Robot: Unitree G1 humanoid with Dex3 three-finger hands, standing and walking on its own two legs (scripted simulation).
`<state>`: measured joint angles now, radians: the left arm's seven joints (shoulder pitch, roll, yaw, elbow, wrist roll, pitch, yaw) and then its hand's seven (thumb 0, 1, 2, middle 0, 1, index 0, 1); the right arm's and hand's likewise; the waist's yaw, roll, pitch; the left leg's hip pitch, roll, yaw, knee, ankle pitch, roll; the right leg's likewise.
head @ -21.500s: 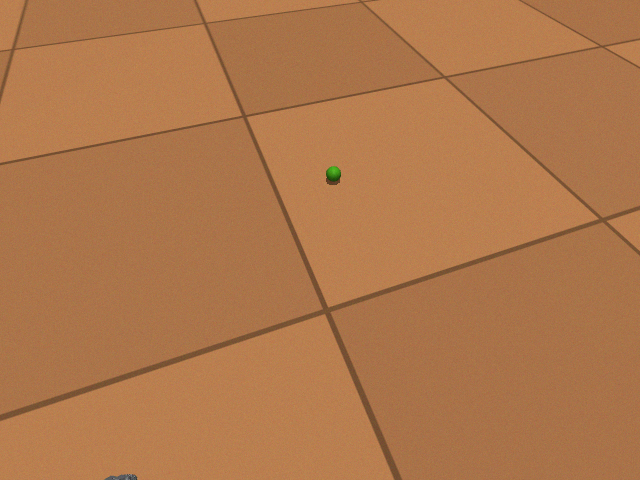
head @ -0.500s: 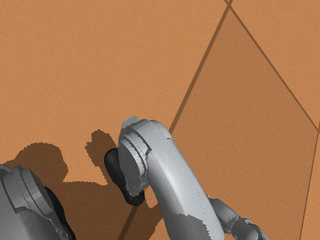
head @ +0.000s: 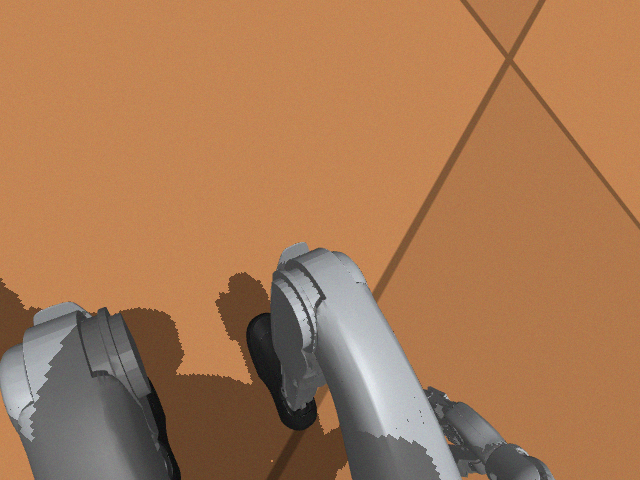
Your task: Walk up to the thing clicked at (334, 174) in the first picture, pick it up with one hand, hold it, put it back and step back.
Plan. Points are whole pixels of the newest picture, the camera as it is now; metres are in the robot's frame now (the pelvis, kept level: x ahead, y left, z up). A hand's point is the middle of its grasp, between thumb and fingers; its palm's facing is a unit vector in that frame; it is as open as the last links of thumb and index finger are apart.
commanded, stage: settle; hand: left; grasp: from above
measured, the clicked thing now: out of the picture +0.49 +0.36 -0.23
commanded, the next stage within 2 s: lift in 0.46 s
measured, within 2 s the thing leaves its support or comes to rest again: neither
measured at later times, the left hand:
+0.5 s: hand out of the picture +0.47 +0.35 -0.15, palm faces -0.43 -0.10 -0.90, open 9.0 cm
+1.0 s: hand out of the picture +0.41 +0.36 -0.05, palm faces -0.45 -0.15 -0.88, open 9.1 cm
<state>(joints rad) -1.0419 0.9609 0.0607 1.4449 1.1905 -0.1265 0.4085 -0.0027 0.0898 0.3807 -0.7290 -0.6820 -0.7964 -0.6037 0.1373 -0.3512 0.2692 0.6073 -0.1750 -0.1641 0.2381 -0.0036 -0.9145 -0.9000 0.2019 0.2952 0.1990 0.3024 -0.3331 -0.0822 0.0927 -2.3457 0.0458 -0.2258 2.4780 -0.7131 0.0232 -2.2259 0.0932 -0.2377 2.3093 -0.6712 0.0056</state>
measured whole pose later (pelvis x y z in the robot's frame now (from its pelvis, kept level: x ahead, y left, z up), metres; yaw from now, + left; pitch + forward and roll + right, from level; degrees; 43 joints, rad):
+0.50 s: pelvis +0.00 +0.00 +0.01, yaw +4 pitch +34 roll -11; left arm -1.03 0.86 0.05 1.32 1.19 -0.12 0.23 -0.01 0.07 0.37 -0.77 -0.64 -0.83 -0.57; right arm 0.19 -0.32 0.18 0.61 -0.12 -0.04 0.17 0.00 -0.91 -0.90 0.20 0.30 0.20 0.30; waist -0.29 -0.01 0.02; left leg -2.34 0.03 -0.15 2.40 -0.67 0.02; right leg -2.24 0.06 -0.18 2.29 -0.66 -0.01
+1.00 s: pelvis -0.01 +0.00 +0.07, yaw +8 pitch +36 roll -9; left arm -0.84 0.72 0.00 1.05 1.08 -0.08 0.07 -0.01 0.09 0.44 -0.70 -0.69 -0.75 -0.65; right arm 0.22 -0.30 0.07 0.62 -0.04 0.06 0.09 0.00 -0.92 -0.90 0.20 0.30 0.20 0.30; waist -0.19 0.03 -0.12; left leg -2.18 0.02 -0.09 2.18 -0.64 0.04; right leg -2.09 0.05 -0.11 2.11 -0.65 0.01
